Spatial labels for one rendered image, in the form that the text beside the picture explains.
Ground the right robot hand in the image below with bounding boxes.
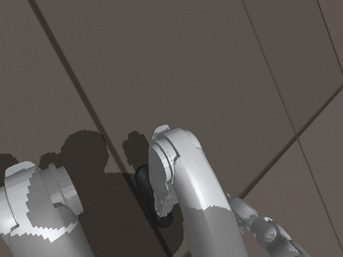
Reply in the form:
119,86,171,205
224,192,261,235

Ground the right robot foot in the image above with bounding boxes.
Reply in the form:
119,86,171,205
135,165,173,228

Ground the right robot arm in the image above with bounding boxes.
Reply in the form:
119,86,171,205
250,215,311,257

